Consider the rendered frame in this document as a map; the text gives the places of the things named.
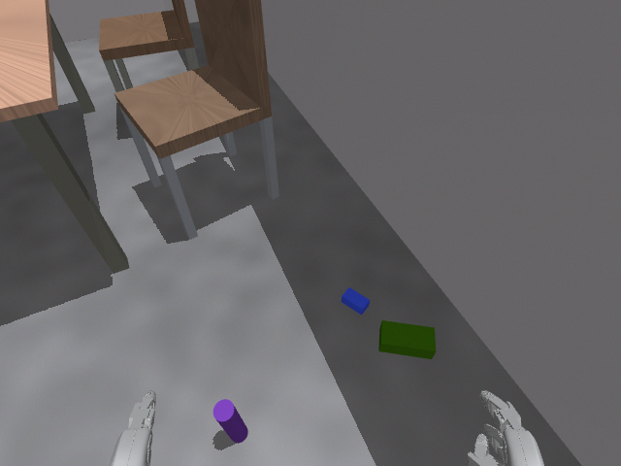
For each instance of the chair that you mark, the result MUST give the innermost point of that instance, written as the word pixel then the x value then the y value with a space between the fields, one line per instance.
pixel 188 109
pixel 136 35

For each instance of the left robot hand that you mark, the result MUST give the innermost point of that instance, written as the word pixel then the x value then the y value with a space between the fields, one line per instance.
pixel 133 445

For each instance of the right robot hand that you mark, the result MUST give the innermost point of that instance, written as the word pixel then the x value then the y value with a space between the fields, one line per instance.
pixel 514 445

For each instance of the table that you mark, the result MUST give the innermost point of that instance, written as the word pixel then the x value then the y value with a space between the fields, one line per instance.
pixel 28 39

